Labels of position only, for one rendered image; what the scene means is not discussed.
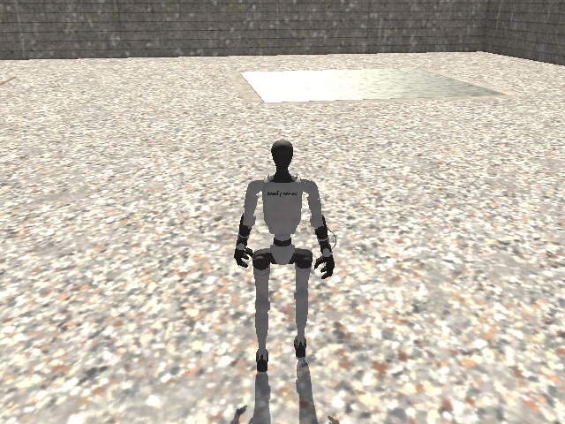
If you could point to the robot right hand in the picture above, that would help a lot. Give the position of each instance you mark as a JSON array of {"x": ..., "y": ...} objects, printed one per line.
[{"x": 330, "y": 264}]

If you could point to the robot left hand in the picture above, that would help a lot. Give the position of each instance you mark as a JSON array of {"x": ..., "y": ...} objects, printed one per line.
[{"x": 242, "y": 254}]

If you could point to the right robot foot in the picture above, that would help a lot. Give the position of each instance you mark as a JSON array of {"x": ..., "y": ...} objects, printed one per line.
[{"x": 300, "y": 349}]

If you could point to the robot right upper arm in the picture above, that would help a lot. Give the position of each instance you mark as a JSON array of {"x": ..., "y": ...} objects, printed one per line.
[{"x": 309, "y": 186}]

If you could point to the left robot forearm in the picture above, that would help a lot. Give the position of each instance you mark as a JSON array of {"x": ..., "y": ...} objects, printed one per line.
[{"x": 243, "y": 235}]

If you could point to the robot left upper arm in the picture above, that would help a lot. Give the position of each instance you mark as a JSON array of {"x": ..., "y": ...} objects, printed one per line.
[{"x": 254, "y": 187}]

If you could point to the robot right shin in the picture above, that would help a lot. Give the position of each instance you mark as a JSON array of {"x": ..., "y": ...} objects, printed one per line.
[{"x": 301, "y": 317}]

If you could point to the right robot forearm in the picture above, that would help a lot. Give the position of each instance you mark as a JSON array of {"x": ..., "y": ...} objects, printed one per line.
[{"x": 323, "y": 239}]

